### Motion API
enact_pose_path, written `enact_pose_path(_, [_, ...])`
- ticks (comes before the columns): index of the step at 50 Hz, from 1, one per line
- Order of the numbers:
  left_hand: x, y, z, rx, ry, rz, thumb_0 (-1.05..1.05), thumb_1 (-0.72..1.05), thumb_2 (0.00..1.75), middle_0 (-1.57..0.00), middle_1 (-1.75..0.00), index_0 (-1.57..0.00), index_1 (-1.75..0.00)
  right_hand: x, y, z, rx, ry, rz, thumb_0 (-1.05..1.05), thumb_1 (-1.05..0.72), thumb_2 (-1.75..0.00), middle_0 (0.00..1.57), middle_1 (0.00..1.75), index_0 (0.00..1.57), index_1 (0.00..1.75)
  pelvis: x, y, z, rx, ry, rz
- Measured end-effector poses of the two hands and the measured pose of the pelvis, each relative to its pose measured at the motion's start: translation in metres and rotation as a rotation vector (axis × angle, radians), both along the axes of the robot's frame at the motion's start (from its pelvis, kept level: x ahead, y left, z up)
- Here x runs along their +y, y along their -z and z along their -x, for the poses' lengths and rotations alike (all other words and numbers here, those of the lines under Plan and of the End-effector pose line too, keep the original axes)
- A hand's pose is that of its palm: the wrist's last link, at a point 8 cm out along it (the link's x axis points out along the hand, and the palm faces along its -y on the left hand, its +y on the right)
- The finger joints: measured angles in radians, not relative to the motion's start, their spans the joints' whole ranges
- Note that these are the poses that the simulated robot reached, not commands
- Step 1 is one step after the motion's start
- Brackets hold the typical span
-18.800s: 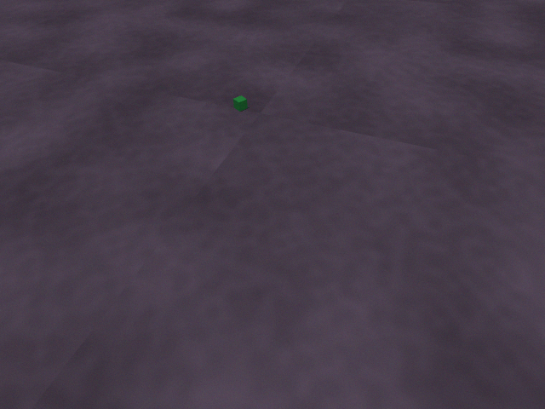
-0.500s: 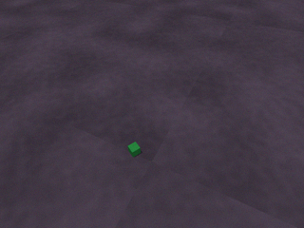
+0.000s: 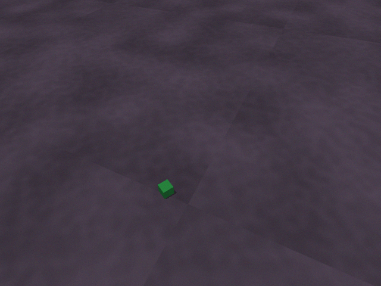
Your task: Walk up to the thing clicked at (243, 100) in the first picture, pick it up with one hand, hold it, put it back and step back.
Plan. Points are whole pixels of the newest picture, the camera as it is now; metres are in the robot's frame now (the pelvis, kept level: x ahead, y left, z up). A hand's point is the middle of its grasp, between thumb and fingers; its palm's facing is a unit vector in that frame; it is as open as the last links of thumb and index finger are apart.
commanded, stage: stand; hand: left
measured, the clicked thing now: (166, 189) +0.83 +0.18 -0.75
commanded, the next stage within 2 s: walk up in 0.22 s
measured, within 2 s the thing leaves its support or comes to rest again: neither
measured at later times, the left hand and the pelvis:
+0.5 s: hand out of the picture +0.08 +0.30 -0.17, palm faces -0.01 -0.94 -0.34, open 7.4 cm; pelvis +0.05 +0.02 -0.02, yaw -1 degrees
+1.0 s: hand (117, 216) +0.36 +0.23 -0.14, palm faces -0.07 -0.93 -0.37, open 7.4 cm; pelvis +0.23 -0.02 -0.03, yaw -3 degrees
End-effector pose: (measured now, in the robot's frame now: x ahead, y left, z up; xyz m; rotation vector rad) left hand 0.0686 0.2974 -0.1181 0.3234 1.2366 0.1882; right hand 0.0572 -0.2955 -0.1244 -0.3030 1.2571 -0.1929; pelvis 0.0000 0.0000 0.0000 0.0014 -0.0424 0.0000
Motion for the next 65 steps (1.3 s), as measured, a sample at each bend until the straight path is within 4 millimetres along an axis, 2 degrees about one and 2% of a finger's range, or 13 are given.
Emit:
enact_pose_path(12, [-0.002,-0.001,-0.007,-0.002,0.004,0.003,0.0,0.91,0.9,-0.2,-0.3,-0.2,-0.3,-0.002,0.0,-0.009,-0.008,-0.007,-0.003,0.0,-0.9,-0.9,0.21,0.3,0.21,0.3,-0.002,0.0,-0.006,0.009,0.003,0.0])
enact_pose_path(15, [0.001,-0.002,-0.008,-0.022,0.0,0.011,0.0,0.91,0.9,-0.2,-0.3,-0.2,-0.3,-0.007,-0.003,-0.013,-0.032,-0.012,0.001,0.0,-0.9,-0.9,0.21,0.3,0.21,0.3,-0.002,0.001,-0.015,0.012,0.01,0.002])
enact_pose_path(20, [0.021,0.002,-0.003,-0.027,-0.035,-0.001,0.0,0.91,0.9,-0.21,-0.3,-0.2,-0.3,-0.014,-0.009,-0.028,-0.024,-0.032,0.052,0.0,-0.9,-0.9,0.21,0.3,0.21,0.3,0.007,0.007,-0.032,0.009,-0.001,0.015])
enact_pose_path(23, [0.038,0.009,0.001,0.015,-0.051,0.001,0.0,0.91,0.9,-0.21,-0.3,-0.2,-0.3,-0.01,-0.015,-0.046,-0.043,-0.043,0.081,0.0,-0.9,-0.9,0.21,0.3,0.21,0.3,0.018,0.01,-0.045,0.0,0.001,0.028])
enact_pose_path(26, [0.052,0.02,-0.006,0.079,-0.044,-0.004,0.0,0.91,0.9,-0.2,-0.3,-0.2,-0.3,-0.005,-0.02,-0.058,-0.097,-0.025,0.108,0.0,-0.9,-0.9,0.21,0.3,0.21,0.3,0.027,0.016,-0.06,-0.003,0.018,0.003])
enact_pose_path(32, [0.053,0.013,-0.06,0.05,0.003,0.013,0.01,0.91,0.9,-0.2,-0.3,-0.2,-0.3,0.001,-0.031,-0.061,-0.064,0.03,0.11,0.0,-0.9,-0.9,0.21,0.3,0.21,0.3,0.029,0.007,-0.097,-0.009,0.02,0.005])
enact_pose_path(38, [0.04,0.007,-0.133,-0.005,0.073,0.018,0.01,0.91,0.9,-0.2,-0.3,-0.2,-0.3,-0.002,-0.022,-0.078,-0.035,0.055,0.081,0.0,-0.9,-0.9,0.21,0.3,0.21,0.3,0.021,0.009,-0.136,-0.025,0.045,-0.008])
enact_pose_path(45, [0.002,0.005,-0.236,-0.103,0.139,-0.015,0.0,0.91,0.9,-0.2,-0.3,-0.2,-0.3,-0.025,0.019,-0.126,-0.037,0.089,0.026,0.0,-0.9,-0.9,0.21,0.3,0.21,0.3,-0.006,0.031,-0.196,-0.023,0.063,-0.012])
enact_pose_path(48, [-0.016,-0.003,-0.269,-0.19,0.139,-0.02,0.0,0.91,0.9,-0.2,-0.3,-0.2,-0.3,-0.03,0.027,-0.155,-0.031,0.071,0.002,0.0,-0.9,-0.9,0.21,0.3,0.21,0.3,-0.019,0.033,-0.215,-0.034,0.052,-0.009])
enact_pose_path(53, [-0.031,-0.02,-0.289,-0.219,0.108,-0.014,0.0,0.91,0.9,-0.2,-0.3,-0.2,-0.3,-0.036,0.013,-0.21,-0.084,0.027,-0.018,0.0,-0.9,-0.9,0.21,0.3,0.21,0.3,-0.027,0.017,-0.244,-0.035,0.061,-0.022])
enact_pose_path(57, [-0.031,-0.02,-0.295,-0.18,0.106,-0.015,0.0,0.91,0.9,-0.21,-0.3,-0.2,-0.3,-0.045,0.001,-0.242,-0.117,0.009,0.0,0.0,-0.9,-0.9,0.21,0.3,0.21,0.3,-0.03,0.013,-0.268,-0.024,0.066,-0.002])
enact_pose_path(61, [-0.023,-0.01,-0.304,-0.151,0.091,-0.012,0.0,0.91,0.9,-0.21,-0.3,-0.2,-0.3,-0.05,-0.007,-0.265,-0.091,-0.015,0.045,0.0,-0.9,-0.9,0.21,0.3,0.21,0.3,-0.029,0.015,-0.29,-0.014,0.051,0.014])
enact_pose_path(65, [-0.012,0.014,-0.315,-0.12,0.065,0.002,0.0,0.91,0.9,-0.21,-0.3,-0.2,-0.3,-0.049,-0.007,-0.287,-0.08,-0.026,0.105,0.0,-0.9,-0.9,0.21,0.3,0.2,0.3,-0.021,0.027,-0.31,-0.014,0.045,0.02])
